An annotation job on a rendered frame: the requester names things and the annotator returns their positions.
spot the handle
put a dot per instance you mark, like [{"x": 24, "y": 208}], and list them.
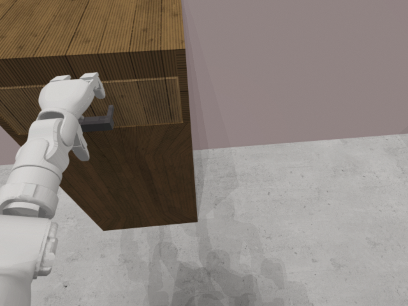
[{"x": 98, "y": 123}]

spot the cabinet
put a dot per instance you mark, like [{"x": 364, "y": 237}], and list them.
[{"x": 136, "y": 176}]

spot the robot left hand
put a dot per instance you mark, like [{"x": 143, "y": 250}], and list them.
[{"x": 74, "y": 96}]

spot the drawer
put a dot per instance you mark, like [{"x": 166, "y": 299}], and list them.
[{"x": 135, "y": 102}]

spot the robot left upper arm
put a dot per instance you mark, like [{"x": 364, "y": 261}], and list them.
[{"x": 27, "y": 250}]

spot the left robot forearm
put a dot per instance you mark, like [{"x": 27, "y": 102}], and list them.
[{"x": 31, "y": 189}]

